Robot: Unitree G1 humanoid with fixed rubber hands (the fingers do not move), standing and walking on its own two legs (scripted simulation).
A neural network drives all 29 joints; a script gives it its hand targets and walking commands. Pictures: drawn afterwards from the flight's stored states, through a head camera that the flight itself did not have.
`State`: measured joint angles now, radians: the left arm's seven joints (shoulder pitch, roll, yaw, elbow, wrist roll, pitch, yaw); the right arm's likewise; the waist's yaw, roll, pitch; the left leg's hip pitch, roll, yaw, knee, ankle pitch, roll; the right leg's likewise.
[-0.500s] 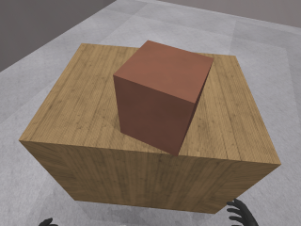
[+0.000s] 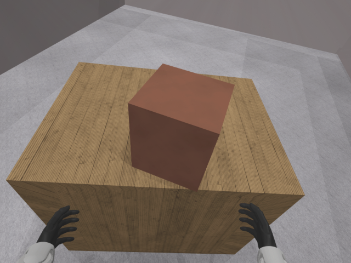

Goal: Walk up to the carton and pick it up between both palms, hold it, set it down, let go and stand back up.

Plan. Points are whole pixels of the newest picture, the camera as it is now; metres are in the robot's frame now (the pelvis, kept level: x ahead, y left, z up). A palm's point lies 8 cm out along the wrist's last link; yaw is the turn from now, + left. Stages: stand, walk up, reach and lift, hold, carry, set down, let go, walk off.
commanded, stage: reach and lift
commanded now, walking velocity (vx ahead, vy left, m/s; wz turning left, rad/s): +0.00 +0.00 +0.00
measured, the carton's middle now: (180, 128) +0.47 +0.05 +0.04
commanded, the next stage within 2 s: none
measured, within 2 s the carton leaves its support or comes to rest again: neither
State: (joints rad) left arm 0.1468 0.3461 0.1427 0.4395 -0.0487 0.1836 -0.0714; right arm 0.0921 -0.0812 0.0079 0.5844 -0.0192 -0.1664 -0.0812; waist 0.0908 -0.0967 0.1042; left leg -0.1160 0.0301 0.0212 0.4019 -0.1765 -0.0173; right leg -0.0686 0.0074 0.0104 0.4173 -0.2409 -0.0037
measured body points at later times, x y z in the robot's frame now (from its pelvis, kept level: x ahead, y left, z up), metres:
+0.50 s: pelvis +0.03 +0.04 +0.00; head +0.01 +0.07 +0.45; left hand +0.21 +0.30 -0.03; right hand +0.23 -0.14 -0.02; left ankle +0.03 +0.13 -0.74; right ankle +0.00 -0.11 -0.74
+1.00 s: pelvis +0.01 +0.03 +0.00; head +0.01 +0.05 +0.45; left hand +0.23 +0.29 +0.01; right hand +0.21 -0.12 +0.01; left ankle +0.03 +0.13 -0.74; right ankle +0.00 -0.11 -0.74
